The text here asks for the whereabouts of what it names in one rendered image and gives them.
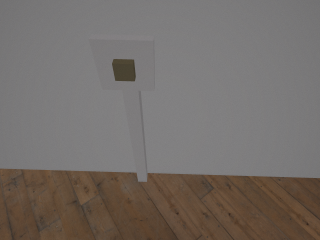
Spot panel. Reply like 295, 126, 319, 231
88, 34, 155, 182

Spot button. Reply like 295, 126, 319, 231
112, 59, 136, 82

